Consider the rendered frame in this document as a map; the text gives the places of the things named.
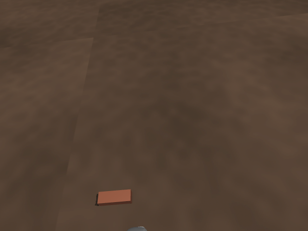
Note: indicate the carton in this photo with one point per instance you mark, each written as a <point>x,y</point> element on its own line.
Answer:
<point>115,197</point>

